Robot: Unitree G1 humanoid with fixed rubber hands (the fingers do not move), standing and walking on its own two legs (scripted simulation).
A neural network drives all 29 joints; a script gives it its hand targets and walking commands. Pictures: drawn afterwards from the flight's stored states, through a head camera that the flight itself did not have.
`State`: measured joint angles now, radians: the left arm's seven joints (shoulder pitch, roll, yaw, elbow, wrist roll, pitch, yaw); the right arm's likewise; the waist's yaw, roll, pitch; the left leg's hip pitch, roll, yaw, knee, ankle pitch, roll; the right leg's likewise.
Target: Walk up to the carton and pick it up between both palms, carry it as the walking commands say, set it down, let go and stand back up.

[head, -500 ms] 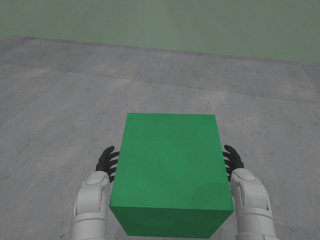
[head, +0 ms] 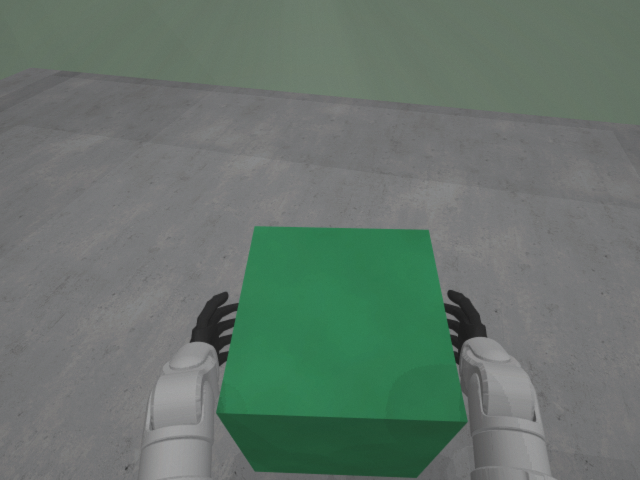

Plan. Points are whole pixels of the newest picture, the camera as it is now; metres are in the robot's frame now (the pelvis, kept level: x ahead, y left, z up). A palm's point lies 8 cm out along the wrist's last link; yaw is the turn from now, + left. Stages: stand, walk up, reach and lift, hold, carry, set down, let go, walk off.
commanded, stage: reach and lift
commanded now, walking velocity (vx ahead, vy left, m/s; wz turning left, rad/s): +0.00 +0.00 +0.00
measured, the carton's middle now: (338, 355) +0.31 -0.01 -0.02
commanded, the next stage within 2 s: hold in 0.26 s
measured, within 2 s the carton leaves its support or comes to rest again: neither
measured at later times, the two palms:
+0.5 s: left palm (207, 355) +0.27 +0.16 +0.05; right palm (475, 354) +0.28 -0.18 +0.04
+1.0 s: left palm (166, 354) +0.27 +0.21 +0.06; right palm (437, 340) +0.28 -0.13 +0.06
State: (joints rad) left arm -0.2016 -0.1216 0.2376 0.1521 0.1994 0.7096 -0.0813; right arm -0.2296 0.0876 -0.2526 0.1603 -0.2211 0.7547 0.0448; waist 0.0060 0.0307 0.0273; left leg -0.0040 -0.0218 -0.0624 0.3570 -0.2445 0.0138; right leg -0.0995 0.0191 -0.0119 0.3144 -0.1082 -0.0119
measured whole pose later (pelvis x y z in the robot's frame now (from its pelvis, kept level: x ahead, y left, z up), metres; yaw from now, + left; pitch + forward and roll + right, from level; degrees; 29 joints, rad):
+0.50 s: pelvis +0.00 +0.00 +0.00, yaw +0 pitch -7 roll +0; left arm -0.18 -0.13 0.23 0.13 0.20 0.72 -0.08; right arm -0.21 0.09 -0.24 0.14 -0.21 0.76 0.05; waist 0.00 0.03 0.03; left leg 0.00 -0.02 -0.06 0.36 -0.24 0.01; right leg -0.10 0.02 -0.01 0.31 -0.10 -0.01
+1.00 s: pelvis -0.01 +0.04 -0.02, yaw +0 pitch +2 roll +1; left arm -0.17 -0.09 0.18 -0.12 0.11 0.94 -0.01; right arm -0.23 0.04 -0.17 -0.04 -0.11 0.95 -0.01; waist 0.01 -0.03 -0.11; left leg -0.28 -0.04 0.10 0.54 -0.29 0.06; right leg -0.41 -0.07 0.02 0.56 -0.19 0.03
